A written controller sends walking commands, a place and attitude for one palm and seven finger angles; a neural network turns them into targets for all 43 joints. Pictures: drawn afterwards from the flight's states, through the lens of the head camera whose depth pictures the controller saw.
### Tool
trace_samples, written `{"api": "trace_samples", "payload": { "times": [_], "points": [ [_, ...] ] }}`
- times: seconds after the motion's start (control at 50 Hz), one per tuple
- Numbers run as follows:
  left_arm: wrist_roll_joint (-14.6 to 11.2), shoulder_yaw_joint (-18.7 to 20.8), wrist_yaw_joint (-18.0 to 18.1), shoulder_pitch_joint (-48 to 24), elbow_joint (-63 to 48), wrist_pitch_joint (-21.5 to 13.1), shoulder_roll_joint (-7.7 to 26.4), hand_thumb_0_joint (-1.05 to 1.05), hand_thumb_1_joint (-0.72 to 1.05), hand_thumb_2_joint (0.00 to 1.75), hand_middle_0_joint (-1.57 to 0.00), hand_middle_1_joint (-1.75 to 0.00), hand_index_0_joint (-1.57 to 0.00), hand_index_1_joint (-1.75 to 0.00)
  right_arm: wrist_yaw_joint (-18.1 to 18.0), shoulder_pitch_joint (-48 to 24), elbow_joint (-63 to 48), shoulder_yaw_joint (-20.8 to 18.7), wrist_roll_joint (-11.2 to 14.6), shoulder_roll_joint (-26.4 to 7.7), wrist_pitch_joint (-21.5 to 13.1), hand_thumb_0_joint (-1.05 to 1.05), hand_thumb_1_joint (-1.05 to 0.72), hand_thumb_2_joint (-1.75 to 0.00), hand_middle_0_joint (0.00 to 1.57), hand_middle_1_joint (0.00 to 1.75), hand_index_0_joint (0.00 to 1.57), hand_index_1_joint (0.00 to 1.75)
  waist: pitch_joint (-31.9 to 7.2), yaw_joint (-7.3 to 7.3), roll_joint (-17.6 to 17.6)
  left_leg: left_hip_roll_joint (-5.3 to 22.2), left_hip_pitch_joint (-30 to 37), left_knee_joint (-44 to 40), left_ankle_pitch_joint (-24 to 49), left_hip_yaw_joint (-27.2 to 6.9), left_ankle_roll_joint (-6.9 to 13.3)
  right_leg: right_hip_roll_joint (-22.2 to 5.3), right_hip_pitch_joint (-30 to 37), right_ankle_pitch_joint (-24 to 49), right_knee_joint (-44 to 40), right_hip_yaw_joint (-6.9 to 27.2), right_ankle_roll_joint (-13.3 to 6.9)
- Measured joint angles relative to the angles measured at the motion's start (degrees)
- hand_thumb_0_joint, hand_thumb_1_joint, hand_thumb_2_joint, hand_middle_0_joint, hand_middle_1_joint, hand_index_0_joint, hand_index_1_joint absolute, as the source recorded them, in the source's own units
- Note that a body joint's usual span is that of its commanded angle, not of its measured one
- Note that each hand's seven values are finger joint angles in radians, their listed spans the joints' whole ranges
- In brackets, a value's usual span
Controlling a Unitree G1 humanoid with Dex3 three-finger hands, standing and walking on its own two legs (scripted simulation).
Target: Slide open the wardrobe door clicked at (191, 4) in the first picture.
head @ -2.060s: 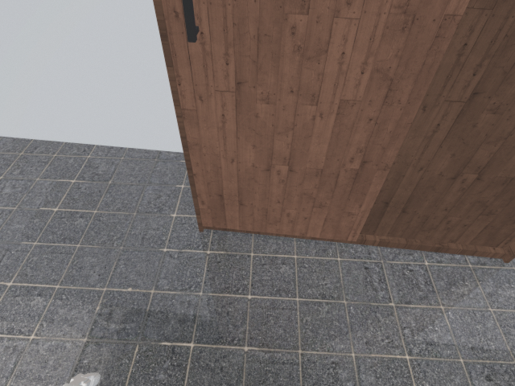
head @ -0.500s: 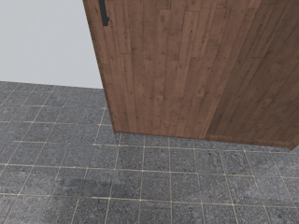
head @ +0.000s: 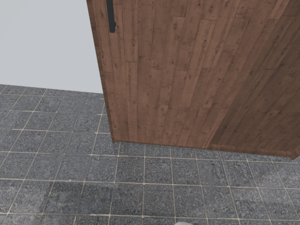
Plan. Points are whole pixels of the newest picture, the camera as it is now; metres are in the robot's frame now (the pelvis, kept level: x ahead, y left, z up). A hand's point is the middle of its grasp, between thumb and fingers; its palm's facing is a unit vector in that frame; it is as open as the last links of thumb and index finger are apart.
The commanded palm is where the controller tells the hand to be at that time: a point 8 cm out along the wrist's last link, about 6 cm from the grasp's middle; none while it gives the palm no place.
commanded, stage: take the last steps up to it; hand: left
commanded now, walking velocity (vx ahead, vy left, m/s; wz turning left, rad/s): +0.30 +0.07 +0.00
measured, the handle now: (111, 1) +0.78 +0.19 +0.25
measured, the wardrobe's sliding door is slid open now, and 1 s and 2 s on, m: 0.00 0.00 0.00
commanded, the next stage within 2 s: come to a stop and stand still in 0.56 s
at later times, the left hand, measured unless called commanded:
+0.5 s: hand (99, 191) +0.26 +0.17 -0.17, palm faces +0.08 -0.97 -0.22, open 7.1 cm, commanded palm none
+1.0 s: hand (89, 179) +0.30 +0.22 -0.18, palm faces +0.03 -0.98 -0.21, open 7.4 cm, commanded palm none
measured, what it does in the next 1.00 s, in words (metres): walks ahead: right foot, then left foot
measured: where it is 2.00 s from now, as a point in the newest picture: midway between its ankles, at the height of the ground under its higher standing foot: outside the picture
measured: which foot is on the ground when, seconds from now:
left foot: down 0.00-0.30, up 0.32-0.68, down 0.70-1.00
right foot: up 0.00-0.28, down 0.30-0.70, up 0.72-1.00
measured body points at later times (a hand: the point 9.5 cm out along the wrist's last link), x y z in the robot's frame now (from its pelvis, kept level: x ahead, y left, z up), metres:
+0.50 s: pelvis +0.19 -0.01 -0.01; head +0.19 -0.01 +0.44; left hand +0.25 +0.22 -0.15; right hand +0.19 -0.24 -0.17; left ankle +0.18 +0.12 -0.67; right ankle +0.22 -0.10 -0.74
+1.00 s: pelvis +0.28 +0.04 +0.00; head +0.31 +0.04 +0.44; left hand +0.30 +0.27 -0.16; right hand +0.36 -0.20 -0.15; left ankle +0.32 +0.15 -0.74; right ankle +0.29 -0.09 -0.70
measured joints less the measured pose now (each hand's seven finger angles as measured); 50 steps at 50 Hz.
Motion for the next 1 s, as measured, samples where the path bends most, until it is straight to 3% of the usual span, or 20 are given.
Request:
{"api": "trace_samples", "payload": {
  "times": [0.14, 0.26, 0.3, 0.36, 0.42, 0.48, 0.54, 0.64, 0.7, 0.78, 0.88, 1.0],
  "points": [
    [-0.17, 0.89, 0.29, -6.60, -2.60, -0.41, -0.54, 0.01, 0.93, 0.90, -0.20, -0.30, -0.20, -0.29, -0.55, 3.80, 3.67, 0.12, -0.02, 3.58, -0.60, 0.01, -0.91, -0.90, 0.21, 0.30, 0.20, 0.30, 1.89, -1.02, 0.63, -1.21, 6.99, -5.83, -1.08, -0.26, -0.11, -1.01, -4.09, 5.85, -11.97, -1.72, 0.55],
    [-0.24, 0.81, 0.24, -11.78, -5.02, -1.68, -1.61, 0.01, 0.92, 0.90, -0.20, -0.30, -0.20, -0.29, -0.68, 4.66, 4.91, -0.46, -0.26, 3.30, -0.51, 0.00, -0.90, -0.90, 0.21, 0.30, 0.20, 0.30, 3.23, -2.54, 2.51, -0.42, 10.94, -2.69, -7.48, -0.07, -1.38, 1.89, 0.37, 5.40, -23.53, -3.63, -1.96],
    [0.04, 0.63, 0.29, -12.44, -6.22, -3.43, -1.78, 0.01, 0.92, 0.90, -0.20, -0.30, -0.20, -0.29, -0.46, 5.05, 5.27, -0.68, 0.07, 3.26, -0.14, 0.00, -0.90, -0.90, 0.21, 0.30, 0.20, 0.30, 3.21, -2.20, 2.63, 0.53, 8.34, 7.39, -11.70, -0.41, -1.73, 2.75, 4.22, 9.72, -27.73, -4.35, -3.55],
    [-0.44, 0.56, 0.79, -12.33, -6.83, -5.13, -2.59, 0.00, 0.91, 0.90, -0.20, -0.30, -0.20, -0.29, 0.00, 2.09, 4.68, -1.54, 0.33, 2.17, 1.13, 0.01, -0.91, -0.90, 0.21, 0.30, 0.20, 0.30, 3.68, -1.54, 3.68, 1.99, -4.34, 37.73, -11.45, -3.90, -1.91, 3.35, 5.98, 6.30, -24.51, -5.81, -4.06],
    [-0.48, 0.41, 1.61, -9.91, -5.92, -4.80, -3.32, 0.00, 0.91, 0.90, -0.20, -0.30, -0.20, -0.29, 0.27, -2.47, 2.20, -2.44, -0.35, 0.20, 2.23, 0.01, -0.91, -0.90, 0.20, 0.30, 0.20, 0.30, 2.40, -1.12, 4.19, 4.53, -15.37, 48.40, -5.91, -4.90, -2.41, 4.11, 9.73, 5.10, -28.48, -6.32, -3.17],
    [-0.63, 1.76, 2.79, -7.17, -5.09, -4.98, -2.42, -0.02, 0.95, 0.89, -0.20, -0.30, -0.20, -0.30, 0.47, -7.03, -1.25, -3.04, -0.72, -1.19, 2.46, 0.01, -0.91, -0.90, 0.20, 0.30, 0.20, 0.30, 0.88, -0.69, 3.97, 7.35, -22.35, 43.51, -2.54, -5.21, -3.77, 4.59, 12.68, 6.20, -33.15, -6.24, -2.84],
    [-0.23, 1.45, 2.20, -4.67, -3.63, -4.44, -1.12, -0.02, 0.95, 0.90, -0.20, -0.30, -0.20, -0.30, 0.92, -10.99, -4.23, -3.37, -0.73, -2.17, 2.42, 0.00, -0.91, -0.90, 0.20, 0.30, 0.19, 0.29, -0.06, -0.01, 3.68, 8.98, -24.79, 33.67, 0.79, -4.84, -4.89, 4.60, 14.96, 6.34, -36.14, -5.70, -2.30],
    [0.00, 1.06, 1.33, -1.12, -1.60, -3.61, -0.33, -0.01, 0.93, 0.90, -0.20, -0.30, -0.20, -0.30, 1.70, -14.92, -6.84, -3.12, -0.51, -2.83, 1.70, 0.00, -0.91, -0.90, 0.20, 0.30, 0.19, 0.29, -0.08, 2.24, 2.72, 8.23, -21.36, 19.04, 2.53, -3.73, -5.47, 3.45, 18.07, 3.83, -36.33, -4.81, -0.28],
    [-0.14, 1.00, 1.26, 1.37, -0.99, -2.60, -0.43, -0.01, 0.92, 0.90, -0.20, -0.30, -0.20, -0.30, 1.75, -15.22, -7.81, -2.55, -0.55, -3.26, 0.72, 0.00, -0.91, -0.90, 0.20, 0.30, 0.19, 0.29, -0.22, 3.13, 2.78, 7.16, -15.79, 10.34, 6.65, -2.78, -4.92, 2.61, 18.21, -0.47, -31.57, -4.44, 1.01],
    [-0.60, 0.53, 2.17, 1.27, 0.71, -0.81, 0.24, 0.00, 0.91, 0.90, -0.20, -0.30, -0.20, -0.29, 0.30, -16.26, -6.68, -0.96, -0.80, -1.06, 0.95, 0.00, -0.91, -0.90, 0.20, 0.30, 0.19, 0.29, 1.14, 3.56, -0.25, 4.88, -13.73, 11.67, 3.65, -0.58, -2.52, 1.69, 13.05, -11.22, -17.52, -0.42, 1.13],
    [-0.78, -0.20, 2.27, -0.84, 0.34, 0.54, -0.71, 0.00, 0.91, 0.90, -0.20, -0.30, -0.20, -0.29, -1.37, -18.05, -5.51, -1.23, -0.02, -0.28, 2.23, -0.01, -0.94, -0.90, 0.21, 0.30, 0.20, 0.30, 2.92, 2.68, -0.02, 4.10, -10.09, 6.41, 5.15, 0.43, -2.13, 2.00, 9.39, -9.01, -15.41, 0.54, 2.27],
    [-0.47, 0.81, 2.19, -4.54, -3.52, 2.07, -0.87, 0.00, 0.91, 0.90, -0.20, -0.30, -0.20, -0.29, -1.53, -18.86, -5.16, -2.64, -0.47, -1.48, 4.15, -0.01, -0.93, -0.90, 0.21, 0.30, 0.20, 0.30, 4.49, 1.64, 1.91, 5.71, -10.17, 6.28, 5.54, 0.56, -3.01, 3.25, 6.42, -8.00, -13.11, 1.01, 1.91]
  ]
}}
